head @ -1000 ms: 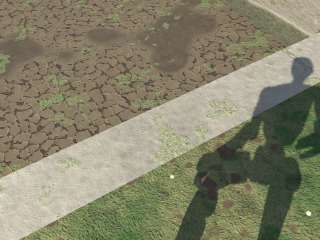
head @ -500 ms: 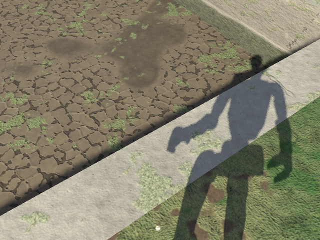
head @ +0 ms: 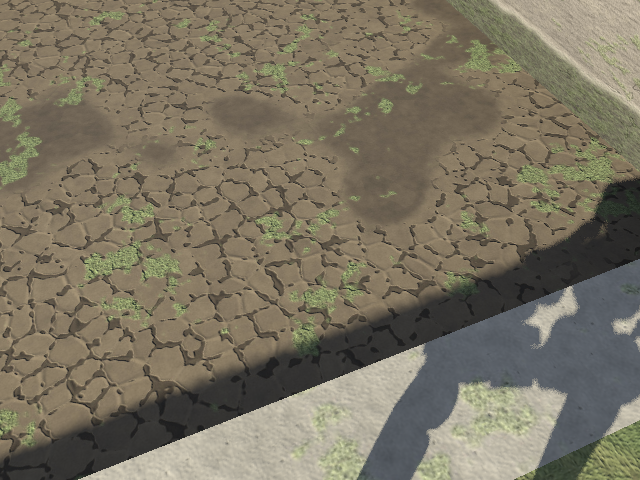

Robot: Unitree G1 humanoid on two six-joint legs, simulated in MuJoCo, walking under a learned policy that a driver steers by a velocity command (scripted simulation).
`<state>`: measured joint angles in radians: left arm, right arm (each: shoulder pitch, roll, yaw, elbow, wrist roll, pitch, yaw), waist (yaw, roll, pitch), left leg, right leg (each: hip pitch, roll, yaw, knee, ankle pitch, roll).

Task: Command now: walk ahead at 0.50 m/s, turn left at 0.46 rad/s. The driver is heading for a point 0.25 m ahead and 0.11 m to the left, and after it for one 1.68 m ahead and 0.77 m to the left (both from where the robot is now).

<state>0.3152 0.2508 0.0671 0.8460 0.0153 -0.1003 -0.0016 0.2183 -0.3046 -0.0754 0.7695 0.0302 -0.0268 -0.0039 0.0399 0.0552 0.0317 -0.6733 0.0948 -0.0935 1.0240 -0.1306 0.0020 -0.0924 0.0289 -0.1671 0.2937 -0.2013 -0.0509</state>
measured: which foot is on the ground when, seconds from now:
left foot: up 0.00-0.20, down 0.22-0.76, up 0.78-1.00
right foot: down 0.00-0.22, up 0.24-0.72, down 0.74-1.00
